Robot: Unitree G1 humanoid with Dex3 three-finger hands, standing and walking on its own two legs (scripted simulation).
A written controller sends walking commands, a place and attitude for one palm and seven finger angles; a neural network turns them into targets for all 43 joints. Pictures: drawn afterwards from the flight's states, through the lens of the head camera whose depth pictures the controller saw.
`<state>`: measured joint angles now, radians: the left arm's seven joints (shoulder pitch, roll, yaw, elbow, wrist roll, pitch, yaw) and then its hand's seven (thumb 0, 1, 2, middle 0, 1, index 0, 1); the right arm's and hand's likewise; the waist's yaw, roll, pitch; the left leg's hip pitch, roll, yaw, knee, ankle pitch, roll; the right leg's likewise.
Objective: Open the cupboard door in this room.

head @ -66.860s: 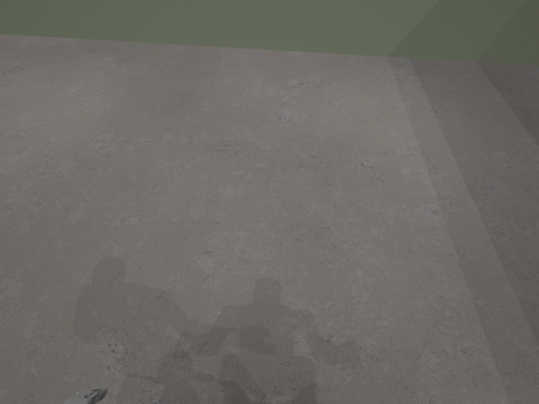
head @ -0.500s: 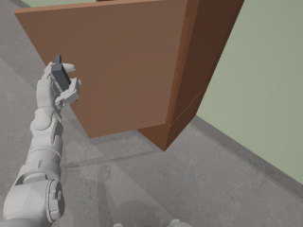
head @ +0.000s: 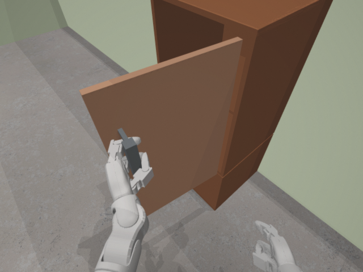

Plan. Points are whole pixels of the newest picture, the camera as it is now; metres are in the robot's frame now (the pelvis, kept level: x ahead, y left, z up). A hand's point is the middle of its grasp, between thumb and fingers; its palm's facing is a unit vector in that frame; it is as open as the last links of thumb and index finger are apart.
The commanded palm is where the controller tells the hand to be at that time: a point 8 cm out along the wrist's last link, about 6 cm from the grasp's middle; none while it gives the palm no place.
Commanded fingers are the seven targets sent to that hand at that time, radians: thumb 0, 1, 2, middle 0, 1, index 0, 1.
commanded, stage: pull the door open along its arc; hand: left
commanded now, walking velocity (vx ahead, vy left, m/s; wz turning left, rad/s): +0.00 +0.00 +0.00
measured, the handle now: (130, 154) +0.36 +0.14 +0.07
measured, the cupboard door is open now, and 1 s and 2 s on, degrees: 81 91 94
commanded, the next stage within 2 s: open thumb and fingers to let go in 0.34 s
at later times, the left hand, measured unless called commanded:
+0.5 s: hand (167, 187) +0.27 +0.05 +0.08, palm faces +0.35 -0.93 -0.05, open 6.3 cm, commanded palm +0.23 +0.09 +0.07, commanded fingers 0.00 0.62 0.78 -0.38 -1.32 -0.38 -1.32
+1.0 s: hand (161, 185) +0.28 +0.06 +0.08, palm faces +0.38 -0.92 -0.04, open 13.1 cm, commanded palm +0.23 +0.08 +0.07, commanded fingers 0.00 -0.50 0.30 -0.24 -0.85 -0.24 -0.85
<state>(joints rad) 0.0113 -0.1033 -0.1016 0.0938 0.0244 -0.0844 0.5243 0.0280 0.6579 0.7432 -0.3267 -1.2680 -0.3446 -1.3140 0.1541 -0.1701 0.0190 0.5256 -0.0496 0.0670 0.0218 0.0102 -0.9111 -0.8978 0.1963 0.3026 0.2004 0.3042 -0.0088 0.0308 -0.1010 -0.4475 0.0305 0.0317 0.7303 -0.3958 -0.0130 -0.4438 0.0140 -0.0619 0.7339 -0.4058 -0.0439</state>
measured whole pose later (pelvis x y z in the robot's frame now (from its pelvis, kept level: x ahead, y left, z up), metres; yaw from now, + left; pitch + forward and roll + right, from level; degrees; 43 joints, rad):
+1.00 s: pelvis -0.03 -0.01 -0.01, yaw +2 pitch +4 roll +0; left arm -0.02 -0.11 -0.26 0.15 0.07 -0.08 0.63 0.00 -0.34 0.37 -0.31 -1.17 -0.31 -1.17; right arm 0.17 -0.18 0.01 0.61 -0.06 0.02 0.01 0.01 -0.91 -0.90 0.20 0.30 0.20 0.30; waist 0.00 0.05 -0.07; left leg -0.48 0.02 -0.02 0.77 -0.37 -0.03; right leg -0.46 0.00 -0.10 0.78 -0.40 -0.06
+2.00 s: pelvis -0.02 +0.01 -0.01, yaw +0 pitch +4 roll +0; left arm 0.31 0.05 -0.23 -0.16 -0.03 -0.18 0.13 -0.01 -0.50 0.30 -0.18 -0.32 -0.17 -0.31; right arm 0.24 -0.20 0.04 0.49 -0.01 -0.05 0.01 0.01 -0.91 -0.90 0.20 0.30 0.20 0.30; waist 0.01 0.03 -0.05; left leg -0.47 0.01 0.02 0.79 -0.39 0.00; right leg -0.46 0.00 -0.06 0.80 -0.41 -0.04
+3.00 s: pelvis -0.02 +0.01 -0.01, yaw +1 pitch +5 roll -1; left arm 0.54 0.19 0.04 -0.40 -0.21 -0.14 -0.11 -0.01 -0.50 0.30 -0.15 -0.30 -0.15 -0.30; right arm 0.28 -0.22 0.05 0.48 0.03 -0.17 -0.06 0.02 -0.91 -0.90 0.20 0.30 0.20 0.30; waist 0.03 0.06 -0.09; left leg -0.51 0.01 -0.01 0.87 -0.44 0.01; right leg -0.48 0.00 -0.09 0.83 -0.43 -0.03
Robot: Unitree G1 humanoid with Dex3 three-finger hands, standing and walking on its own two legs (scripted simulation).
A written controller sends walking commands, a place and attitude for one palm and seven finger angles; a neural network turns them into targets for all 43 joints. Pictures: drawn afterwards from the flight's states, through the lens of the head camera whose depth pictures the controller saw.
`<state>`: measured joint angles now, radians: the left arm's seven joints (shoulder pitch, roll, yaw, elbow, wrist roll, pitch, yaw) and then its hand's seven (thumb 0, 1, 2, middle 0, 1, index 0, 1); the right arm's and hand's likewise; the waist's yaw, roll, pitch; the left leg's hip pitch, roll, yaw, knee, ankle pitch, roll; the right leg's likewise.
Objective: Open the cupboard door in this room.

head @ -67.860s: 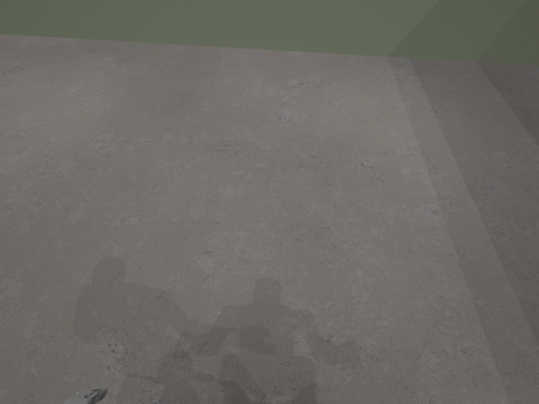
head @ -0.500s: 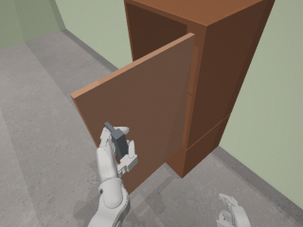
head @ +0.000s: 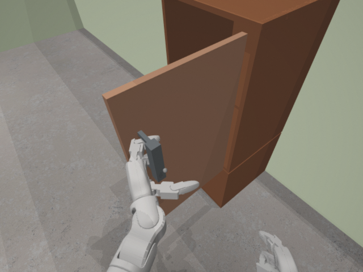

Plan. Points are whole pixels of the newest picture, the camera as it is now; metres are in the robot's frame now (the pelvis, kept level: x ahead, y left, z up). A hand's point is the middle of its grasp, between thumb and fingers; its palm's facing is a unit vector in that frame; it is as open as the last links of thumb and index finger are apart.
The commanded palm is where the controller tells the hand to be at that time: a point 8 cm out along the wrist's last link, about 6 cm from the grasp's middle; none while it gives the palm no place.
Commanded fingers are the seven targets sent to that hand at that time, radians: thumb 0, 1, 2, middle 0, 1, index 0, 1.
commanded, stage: open thumb and fingers to let go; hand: left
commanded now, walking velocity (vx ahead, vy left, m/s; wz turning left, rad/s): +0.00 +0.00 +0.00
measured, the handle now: (151, 156) +0.35 +0.09 +0.08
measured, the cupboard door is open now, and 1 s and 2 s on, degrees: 91 94 94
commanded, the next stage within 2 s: slide the hand sideways off the handle in 0.26 s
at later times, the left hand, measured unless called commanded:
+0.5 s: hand (164, 181) +0.29 +0.06 +0.08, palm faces +0.00 -1.00 -0.07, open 15.8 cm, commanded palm +0.26 +0.09 +0.08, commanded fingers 0.00 -0.50 0.30 -0.15 -0.30 -0.15 -0.30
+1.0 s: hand (150, 197) +0.25 +0.08 +0.08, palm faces -0.05 -1.00 +0.00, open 16.2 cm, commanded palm +0.22 +0.14 +0.08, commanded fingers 0.00 -0.50 0.30 -0.15 -0.30 -0.15 -0.30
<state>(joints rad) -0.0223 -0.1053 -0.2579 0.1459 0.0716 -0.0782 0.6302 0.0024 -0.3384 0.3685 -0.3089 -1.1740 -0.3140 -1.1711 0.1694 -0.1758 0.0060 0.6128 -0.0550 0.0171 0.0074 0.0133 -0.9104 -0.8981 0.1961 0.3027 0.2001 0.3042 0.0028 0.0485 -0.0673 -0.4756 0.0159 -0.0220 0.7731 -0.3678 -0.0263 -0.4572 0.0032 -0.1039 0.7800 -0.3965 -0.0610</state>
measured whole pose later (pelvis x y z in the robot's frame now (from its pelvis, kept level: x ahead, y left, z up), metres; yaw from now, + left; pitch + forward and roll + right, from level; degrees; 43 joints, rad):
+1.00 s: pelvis +0.01 +0.02 +0.00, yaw -2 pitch +4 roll +0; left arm 0.31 0.05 -0.23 -0.16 -0.03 -0.18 0.13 -0.01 -0.50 0.30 -0.18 -0.32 -0.17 -0.31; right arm 0.24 -0.20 0.04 0.49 -0.01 -0.05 0.01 0.01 -0.91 -0.90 0.20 0.30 0.20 0.30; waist 0.01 0.03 -0.05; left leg -0.47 0.01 0.02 0.79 -0.39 0.00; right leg -0.46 0.00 -0.06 0.80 -0.41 -0.04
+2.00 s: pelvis +0.01 +0.02 -0.01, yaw -1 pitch +5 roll -1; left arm 0.54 0.19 0.04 -0.40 -0.21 -0.14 -0.11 -0.01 -0.50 0.30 -0.15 -0.30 -0.15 -0.30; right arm 0.28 -0.22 0.05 0.48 0.03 -0.17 -0.06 0.02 -0.91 -0.90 0.20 0.30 0.20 0.30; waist 0.03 0.06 -0.09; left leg -0.51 0.01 -0.01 0.87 -0.44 0.01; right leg -0.48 0.00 -0.09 0.83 -0.43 -0.03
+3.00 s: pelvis +0.03 +0.04 +0.04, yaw -3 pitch -4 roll -1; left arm 0.44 0.34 0.34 -0.39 -0.06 -0.07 0.12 0.01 0.80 0.86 -0.20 -0.30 -0.21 -0.30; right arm 0.18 -0.23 0.02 0.63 0.00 -0.09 -0.06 0.01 -0.91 -0.90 0.20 0.30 0.20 0.30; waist 0.08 0.06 0.03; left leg -0.08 0.00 0.04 0.41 -0.27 0.03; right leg -0.06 0.00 -0.04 0.37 -0.24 0.00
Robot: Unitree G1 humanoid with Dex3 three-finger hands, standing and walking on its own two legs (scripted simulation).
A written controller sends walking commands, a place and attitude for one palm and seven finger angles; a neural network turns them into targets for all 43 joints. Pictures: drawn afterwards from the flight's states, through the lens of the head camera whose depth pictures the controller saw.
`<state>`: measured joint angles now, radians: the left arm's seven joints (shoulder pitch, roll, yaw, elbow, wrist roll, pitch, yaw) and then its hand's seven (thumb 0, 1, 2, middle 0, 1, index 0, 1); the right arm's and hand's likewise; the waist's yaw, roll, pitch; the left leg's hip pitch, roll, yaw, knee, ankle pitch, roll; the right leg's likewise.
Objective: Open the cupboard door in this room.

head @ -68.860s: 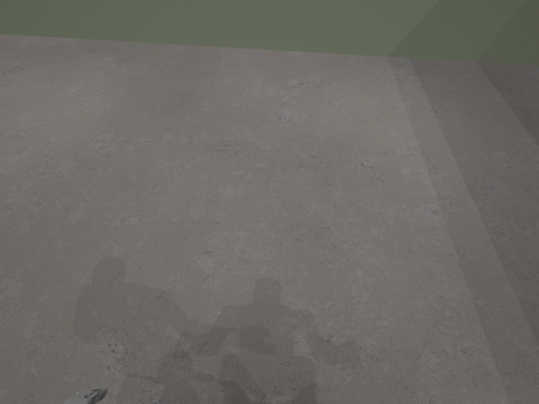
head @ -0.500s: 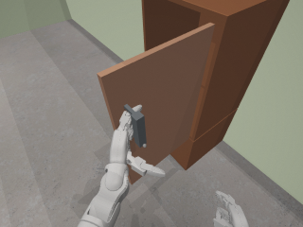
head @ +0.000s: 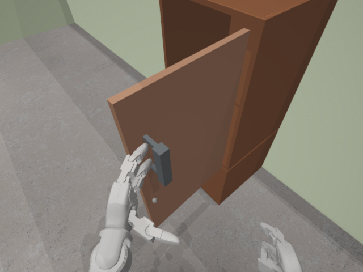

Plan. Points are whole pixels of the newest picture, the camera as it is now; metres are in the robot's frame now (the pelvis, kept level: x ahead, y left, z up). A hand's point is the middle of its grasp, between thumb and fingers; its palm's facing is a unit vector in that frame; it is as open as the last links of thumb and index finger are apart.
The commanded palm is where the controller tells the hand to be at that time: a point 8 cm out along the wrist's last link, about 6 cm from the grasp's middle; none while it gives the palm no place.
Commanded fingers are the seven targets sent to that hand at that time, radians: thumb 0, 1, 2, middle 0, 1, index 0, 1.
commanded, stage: slide the hand sideways off the handle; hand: left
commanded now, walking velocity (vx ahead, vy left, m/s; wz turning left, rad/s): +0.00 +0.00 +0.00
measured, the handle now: (156, 160) +0.33 +0.08 +0.08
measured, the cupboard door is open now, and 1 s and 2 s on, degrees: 94 94 94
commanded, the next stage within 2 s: draw the hand back to the body in 0.56 s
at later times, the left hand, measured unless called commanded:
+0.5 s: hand (124, 222) +0.20 +0.12 +0.08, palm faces +0.05 -1.00 -0.04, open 16.3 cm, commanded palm +0.17 +0.17 +0.08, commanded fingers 0.00 -0.50 0.30 -0.15 -0.30 -0.15 -0.30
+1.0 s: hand (97, 217) +0.19 +0.16 +0.11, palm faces +0.04 -1.00 -0.06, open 16.3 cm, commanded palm +0.16 +0.22 +0.12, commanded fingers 0.00 -0.50 0.30 -0.15 -0.30 -0.15 -0.30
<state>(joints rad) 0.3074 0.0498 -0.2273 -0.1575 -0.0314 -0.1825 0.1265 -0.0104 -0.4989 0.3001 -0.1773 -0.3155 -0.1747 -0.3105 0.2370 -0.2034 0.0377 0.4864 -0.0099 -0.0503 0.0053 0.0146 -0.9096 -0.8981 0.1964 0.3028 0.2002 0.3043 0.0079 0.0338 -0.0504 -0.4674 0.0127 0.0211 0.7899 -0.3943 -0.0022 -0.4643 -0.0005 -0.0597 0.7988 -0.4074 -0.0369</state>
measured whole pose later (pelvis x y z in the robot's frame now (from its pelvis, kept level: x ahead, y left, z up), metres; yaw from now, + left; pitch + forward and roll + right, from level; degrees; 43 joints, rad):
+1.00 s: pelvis +0.00 +0.01 -0.01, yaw +1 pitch +5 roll -1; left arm 0.54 0.19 0.04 -0.40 -0.21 -0.14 -0.11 -0.01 -0.50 0.30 -0.15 -0.30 -0.15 -0.30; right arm 0.28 -0.22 0.05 0.48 0.03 -0.17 -0.06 0.02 -0.91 -0.90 0.20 0.30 0.20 0.30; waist 0.03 0.06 -0.09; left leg -0.51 0.01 -0.01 0.87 -0.44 0.01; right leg -0.48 0.00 -0.09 0.83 -0.43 -0.03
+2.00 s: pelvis +0.03 +0.02 +0.04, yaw -1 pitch -4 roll -1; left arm 0.44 0.34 0.34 -0.39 -0.06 -0.07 0.12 0.01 0.80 0.86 -0.20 -0.30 -0.21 -0.30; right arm 0.18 -0.23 0.02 0.63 0.00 -0.09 -0.06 0.01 -0.91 -0.90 0.20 0.30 0.20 0.30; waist 0.08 0.06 0.03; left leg -0.08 0.00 0.04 0.41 -0.27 0.03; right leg -0.06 0.00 -0.04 0.37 -0.24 0.00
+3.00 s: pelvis -0.07 +0.04 +0.02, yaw +0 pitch -1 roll -1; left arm 0.54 0.42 0.44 -0.52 0.00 -0.21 0.15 0.02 0.89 0.90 -0.21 -0.30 -0.22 -0.30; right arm 0.23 -0.21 -0.01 0.54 0.01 -0.07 -0.08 0.01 -0.91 -0.90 0.20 0.30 0.20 0.30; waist 0.00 -0.01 0.08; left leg -0.38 -0.02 0.05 0.59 -0.20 0.06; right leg -0.37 0.01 0.02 0.58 -0.20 0.02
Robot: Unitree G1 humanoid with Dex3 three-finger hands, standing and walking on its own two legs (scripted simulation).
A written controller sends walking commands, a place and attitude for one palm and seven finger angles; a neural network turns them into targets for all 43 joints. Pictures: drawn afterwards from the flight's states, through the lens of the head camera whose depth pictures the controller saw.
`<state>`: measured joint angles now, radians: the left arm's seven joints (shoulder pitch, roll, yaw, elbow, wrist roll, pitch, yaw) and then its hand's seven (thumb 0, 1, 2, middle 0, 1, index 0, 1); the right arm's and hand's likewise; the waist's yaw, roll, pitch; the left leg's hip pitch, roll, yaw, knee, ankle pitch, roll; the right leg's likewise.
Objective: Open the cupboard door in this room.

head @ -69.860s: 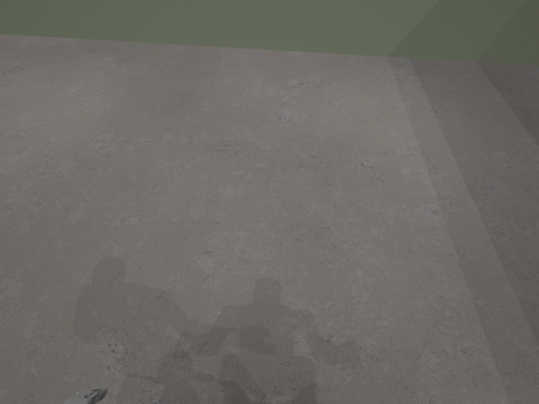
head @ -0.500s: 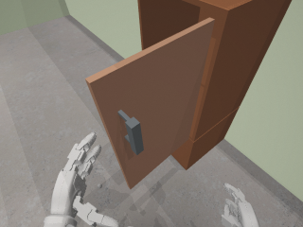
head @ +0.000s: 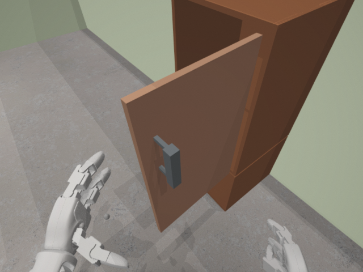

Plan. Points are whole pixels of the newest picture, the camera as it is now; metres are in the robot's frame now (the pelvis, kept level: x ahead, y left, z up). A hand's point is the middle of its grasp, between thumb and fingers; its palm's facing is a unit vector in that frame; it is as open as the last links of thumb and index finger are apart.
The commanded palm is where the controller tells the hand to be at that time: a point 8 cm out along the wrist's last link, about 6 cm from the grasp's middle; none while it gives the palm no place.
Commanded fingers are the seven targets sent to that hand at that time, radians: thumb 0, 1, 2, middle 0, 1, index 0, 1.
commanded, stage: draw the hand back to the body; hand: left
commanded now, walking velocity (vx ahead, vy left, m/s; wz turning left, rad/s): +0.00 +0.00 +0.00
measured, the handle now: (166, 161) +0.33 +0.07 +0.09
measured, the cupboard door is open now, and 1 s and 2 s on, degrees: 94 94 94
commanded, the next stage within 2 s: step back with the hand held close in 1.24 s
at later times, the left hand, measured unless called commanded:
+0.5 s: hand (55, 196) +0.21 +0.23 +0.15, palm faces +0.28 -0.89 -0.35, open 13.4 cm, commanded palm +0.16 +0.27 +0.18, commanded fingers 0.00 0.31 0.64 -0.18 -0.30 -0.18 -0.30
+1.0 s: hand (16, 169) +0.22 +0.28 +0.20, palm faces +0.45 -0.80 -0.40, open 7.9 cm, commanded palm +0.17 +0.31 +0.21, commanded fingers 0.00 0.90 0.90 -0.20 -0.30 -0.20 -0.30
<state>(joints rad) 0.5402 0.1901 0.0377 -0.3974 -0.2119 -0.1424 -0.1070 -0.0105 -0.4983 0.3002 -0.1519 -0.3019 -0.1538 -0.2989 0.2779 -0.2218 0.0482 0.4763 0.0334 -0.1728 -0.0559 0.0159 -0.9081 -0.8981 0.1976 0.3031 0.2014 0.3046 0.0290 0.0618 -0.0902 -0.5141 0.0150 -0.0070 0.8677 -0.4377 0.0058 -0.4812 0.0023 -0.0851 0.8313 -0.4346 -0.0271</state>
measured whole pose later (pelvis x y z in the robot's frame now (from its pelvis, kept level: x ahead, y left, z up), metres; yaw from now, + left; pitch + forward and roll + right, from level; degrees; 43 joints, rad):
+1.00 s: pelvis +0.02 +0.02 +0.04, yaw -2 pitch -4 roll -1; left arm 0.44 0.34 0.34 -0.39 -0.06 -0.07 0.12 0.01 0.80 0.86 -0.20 -0.30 -0.21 -0.30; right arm 0.18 -0.23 0.02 0.63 0.00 -0.09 -0.06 0.01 -0.91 -0.90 0.20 0.30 0.20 0.30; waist 0.08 0.06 0.03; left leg -0.08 0.00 0.04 0.41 -0.27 0.03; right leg -0.06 0.00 -0.04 0.37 -0.24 0.00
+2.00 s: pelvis -0.07 +0.03 +0.03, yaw -1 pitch -1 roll -1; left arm 0.54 0.42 0.44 -0.52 0.00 -0.21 0.15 0.02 0.89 0.90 -0.21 -0.30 -0.22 -0.30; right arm 0.23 -0.21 -0.01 0.54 0.01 -0.07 -0.08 0.01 -0.91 -0.90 0.20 0.30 0.20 0.30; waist 0.00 -0.01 0.08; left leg -0.38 -0.02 0.05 0.59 -0.20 0.06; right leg -0.37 0.01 0.02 0.58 -0.20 0.02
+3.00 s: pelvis -0.25 +0.00 +0.03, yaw -4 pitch +0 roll +0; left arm 0.56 0.42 0.40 -0.46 -0.04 -0.18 0.15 0.02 0.89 0.90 -0.21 -0.30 -0.21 -0.30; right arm 0.25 -0.24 -0.01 0.62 0.00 -0.10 -0.07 0.01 -0.91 -0.90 0.20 0.30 0.20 0.30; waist -0.04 -0.02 -0.02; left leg -0.34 -0.02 0.04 0.52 -0.17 0.03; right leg -0.15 0.03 -0.04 0.53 -0.38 -0.04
